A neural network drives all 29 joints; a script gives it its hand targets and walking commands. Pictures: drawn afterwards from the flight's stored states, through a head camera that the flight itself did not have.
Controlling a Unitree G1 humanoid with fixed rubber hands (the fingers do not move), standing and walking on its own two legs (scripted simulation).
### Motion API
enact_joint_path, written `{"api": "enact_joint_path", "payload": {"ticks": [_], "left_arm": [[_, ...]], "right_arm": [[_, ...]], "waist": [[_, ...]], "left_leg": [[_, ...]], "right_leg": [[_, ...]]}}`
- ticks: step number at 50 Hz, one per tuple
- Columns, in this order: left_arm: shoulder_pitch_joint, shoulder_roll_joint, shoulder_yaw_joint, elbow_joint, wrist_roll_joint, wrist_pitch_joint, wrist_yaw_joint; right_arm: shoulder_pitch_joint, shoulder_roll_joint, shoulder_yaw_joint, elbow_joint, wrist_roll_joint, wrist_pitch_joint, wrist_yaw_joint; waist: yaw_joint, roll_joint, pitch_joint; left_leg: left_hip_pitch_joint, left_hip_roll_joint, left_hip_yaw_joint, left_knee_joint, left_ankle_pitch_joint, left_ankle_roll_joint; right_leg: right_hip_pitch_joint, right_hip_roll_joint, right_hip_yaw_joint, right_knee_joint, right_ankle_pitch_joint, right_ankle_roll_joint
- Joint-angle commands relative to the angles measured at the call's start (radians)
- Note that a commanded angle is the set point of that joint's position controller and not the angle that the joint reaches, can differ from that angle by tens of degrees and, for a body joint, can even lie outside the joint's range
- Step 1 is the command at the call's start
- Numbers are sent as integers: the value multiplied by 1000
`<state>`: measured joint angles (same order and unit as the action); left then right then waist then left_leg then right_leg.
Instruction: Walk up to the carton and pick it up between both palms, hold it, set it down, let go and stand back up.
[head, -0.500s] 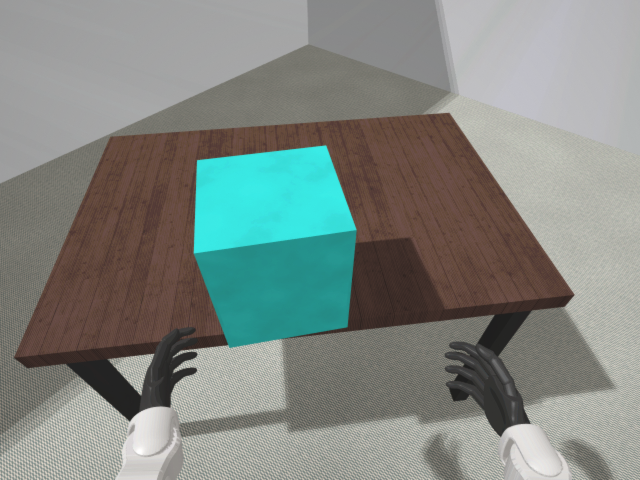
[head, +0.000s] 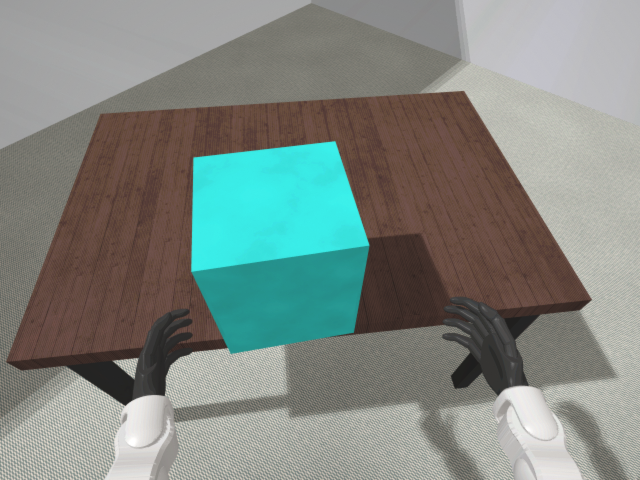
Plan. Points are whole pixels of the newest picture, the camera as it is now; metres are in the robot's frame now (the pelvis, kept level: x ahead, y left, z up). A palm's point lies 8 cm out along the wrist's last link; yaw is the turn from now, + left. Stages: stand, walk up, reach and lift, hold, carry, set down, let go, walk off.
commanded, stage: reach and lift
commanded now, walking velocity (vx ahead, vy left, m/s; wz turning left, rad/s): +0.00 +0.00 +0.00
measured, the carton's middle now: (280, 252) +0.44 +0.07 -0.03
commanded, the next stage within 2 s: none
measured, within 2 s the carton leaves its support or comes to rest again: neither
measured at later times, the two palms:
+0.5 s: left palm (154, 308) +0.31 +0.21 +0.04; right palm (481, 286) +0.33 -0.19 +0.06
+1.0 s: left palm (153, 242) +0.37 +0.21 +0.10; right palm (481, 215) +0.40 -0.19 +0.11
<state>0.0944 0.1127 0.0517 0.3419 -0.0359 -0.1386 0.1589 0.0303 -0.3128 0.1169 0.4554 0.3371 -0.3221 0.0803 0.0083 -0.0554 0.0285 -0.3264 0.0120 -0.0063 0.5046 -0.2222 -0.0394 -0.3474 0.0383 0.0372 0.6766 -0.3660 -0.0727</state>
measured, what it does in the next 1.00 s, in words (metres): stands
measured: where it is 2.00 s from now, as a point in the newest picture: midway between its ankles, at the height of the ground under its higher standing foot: outside the picture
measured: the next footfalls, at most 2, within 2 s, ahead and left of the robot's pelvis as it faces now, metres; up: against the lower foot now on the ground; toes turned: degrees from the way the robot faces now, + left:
none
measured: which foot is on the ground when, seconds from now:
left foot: down 0.00-1.00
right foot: down 0.00-1.00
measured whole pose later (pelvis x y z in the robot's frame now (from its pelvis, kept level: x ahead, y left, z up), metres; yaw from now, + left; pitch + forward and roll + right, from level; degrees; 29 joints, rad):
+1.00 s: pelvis -0.01 +0.01 +0.00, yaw +0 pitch +3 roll +3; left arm -0.50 0.13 0.17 0.35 -0.07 0.37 0.20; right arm -0.65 -0.39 0.12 0.63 0.43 0.16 0.05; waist 0.01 -0.06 0.03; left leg -0.33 0.01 -0.01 0.46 -0.18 -0.06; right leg -0.35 0.04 0.04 0.62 -0.33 -0.06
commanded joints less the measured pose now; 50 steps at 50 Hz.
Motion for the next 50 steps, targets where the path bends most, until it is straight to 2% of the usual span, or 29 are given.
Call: {"api": "enact_joint_path", "payload": {"ticks": [1, 3, 4, 8, 9, 10, 14, 15, 17, 20, 21, 22, 24, 26, 28, 32, 33, 34, 35, 38, 41, 44, 47, 50], "left_arm": [[-246, 91, 67, -326, -131, 9, -3], [-326, 95, 63, -343, -150, 20, 6], [-357, 87, 55, -347, -154, 25, 10], [-468, 109, 39, -385, -170, 46, 35], [-498, 105, 43, -369, -175, 55, 40], [-530, 108, 44, -358, -175, 65, 44], [-615, 123, 58, -301, -178, 124, 50], [-621, 123, 58, -288, -173, 138, 52], [-664, 128, 77, -266, -171, 171, 48], [-706, 145, 109, -229, -151, 228, 40], [-692, 146, 129, -248, -132, 243, 41], [-714, 142, 128, -219, -130, 262, 37], [-744, 143, 137, -233, -129, 296, 28], [-745, 142, 142, -264, -119, 315, 18], [-815, 147, 139, -257, -113, 341, 9], [-891, 147, 121, -325, -130, 359, 12], [-903, 154, 130, -325, -122, 370, 14], [-972, 176, 138, -296, -129, 369, 15], [-931, 170, 132, -291, -126, 370, 16], [-979, 169, 138, -282, -118, 389, 27], [-1054, 179, 156, -204, -103, 415, 37], [-1111, 193, 157, -126, -102, 440, 48], [-1164, 201, 143, -63, -106, 465, 55], [-1191, 223, 150, -23, -125, 483, 52]], "right_arm": [[-325, -219, -35, -290, 34, -13, -17], [-402, -231, -44, -301, 46, 5, -9], [-415, -216, -51, -278, 38, 17, -5], [-505, -228, -102, -260, 36, 65, 9], [-530, -226, -101, -251, 39, 79, 11], [-554, -222, -109, -222, 32, 95, 13], [-647, -226, -122, -163, 37, 154, 10], [-657, -235, -130, -138, 34, 167, 6], [-712, -250, -124, -138, 42, 186, -1], [-765, -251, -106, -115, 63, 219, -12], [-756, -271, -121, -110, 63, 225, -18], [-787, -265, -114, -100, 68, 233, -22], [-830, -288, -115, -111, 75, 243, -34], [-830, -295, -102, -116, 83, 247, -44], [-894, -295, -101, -103, 88, 263, -52], [-967, -317, -97, -112, 103, 282, -56], [-972, -319, -90, -83, 108, 294, -52], [-1036, -319, -93, -75, 101, 307, -51], [-1016, -308, -70, -74, 113, 313, -51], [-1034, -323, -98, -4, 104, 348, -44], [-1093, -323, -80, 101, 113, 392, -37], [-1172, -323, -80, 144, 112, 422, -33], [-1241, -327, -79, 169, 115, 432, -23], [-1309, -340, -67, 116, 128, 431, -32]], "waist": [[90, -80, -416], [94, -78, -440], [83, -65, -425], [84, -16, -436], [95, -24, -420], [88, -19, -400], [92, -17, -412], [95, 0, -414], [97, -21, -425], [123, -32, -435], [126, -19, -464], [127, -23, -452], [116, -22, -475], [120, -18, -517], [120, -2, -525], [119, 39, -636], [129, 56, -619], [134, 42, -636], [150, 45, -637], [136, 72, -621], [148, 79, -586], [165, 67, -579], [169, 69, -594], [179, 29, -633]], "left_leg": [[86, -37, 26, -122, 199, 18], [91, -33, 35, -115, 190, 22], [105, -32, 41, -118, 173, 23], [127, -22, 46, -109, 126, 21], [123, -17, 40, -105, 101, 21], [123, -15, 42, -106, 85, 20], [104, -10, 45, -111, 53, 23], [110, -11, 46, -115, 67, 21], [107, -10, 46, -111, 78, 21], [74, -13, 50, -116, 104, 25], [94, -13, 48, -120, 144, 23], [88, -13, 47, -121, 163, 23], [117, -14, 47, -124, 209, 18], [121, -15, 39, -124, 256, 14], [122, -15, 39, -121, 257, 12], [166, -10, 42, -98, 352, 3], [168, -12, 45, -98, 362, 0], [130, -10, 46, -92, 334, 7], [126, -13, 46, -91, 336, 7], [148, -2, 40, -97, 313, -2], [118, 1, 37, -108, 263, 3], [81, 1, 36, -115, 209, 14], [58, -4, 35, -108, 202, 13], [26, -13, 36, -104, 232, 16]], "right_leg": [[332, -74, 115, -245, 729, 133], [294, -62, 107, -246, 640, 123], [277, -55, 103, -266, 576, 113], [178, -34, 89, -280, 355, 87], [155, -41, 101, -285, 296, 87], [131, -43, 102, -298, 242, 86], [128, -44, 111, -307, 191, 85], [127, -40, 107, -306, 212, 84], [142, -40, 115, -303, 245, 87], [192, -49, 131, -302, 324, 100], [211, -39, 124, -293, 386, 99], [222, -35, 116, -288, 434, 101], [239, -27, 105, -283, 548, 107], [279, -28, 101, -267, 678, 114], [272, -31, 97, -268, 697, 114], [247, -6, 57, -245, 785, 95], [242, 0, 55, -251, 775, 87], [230, -1, 59, -246, 736, 86], [247, -5, 69, -244, 756, 89], [194, 9, 52, -262, 656, 75], [163, 6, 61, -275, 574, 71], [145, 7, 67, -278, 508, 70], [143, 4, 68, -275, 518, 75], [186, 2, 70, -258, 611, 89]]}}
